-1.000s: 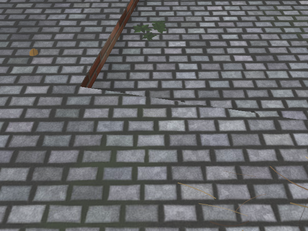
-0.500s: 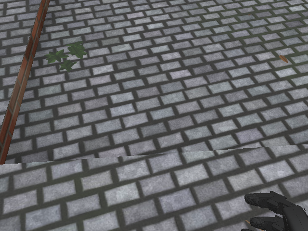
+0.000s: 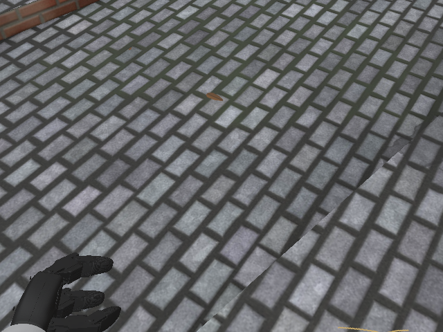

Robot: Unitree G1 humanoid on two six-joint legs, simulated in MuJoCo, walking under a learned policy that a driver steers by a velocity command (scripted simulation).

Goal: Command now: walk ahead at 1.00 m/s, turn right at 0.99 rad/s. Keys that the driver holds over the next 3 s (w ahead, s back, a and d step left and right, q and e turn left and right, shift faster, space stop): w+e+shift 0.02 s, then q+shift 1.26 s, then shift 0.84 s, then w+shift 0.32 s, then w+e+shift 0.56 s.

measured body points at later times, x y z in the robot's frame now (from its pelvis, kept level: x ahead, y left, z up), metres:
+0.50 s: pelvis +0.31 +0.01 -0.01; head +0.32 +0.02 +0.44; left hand +0.43 +0.27 -0.12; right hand +0.37 -0.26 -0.13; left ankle +0.35 +0.07 -0.70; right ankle +0.26 -0.04 -0.69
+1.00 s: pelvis +0.36 -0.02 +0.01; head +0.40 -0.01 +0.46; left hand +0.39 +0.31 -0.07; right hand +0.64 -0.22 -0.08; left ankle +0.33 +0.07 -0.70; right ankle +0.43 -0.09 -0.72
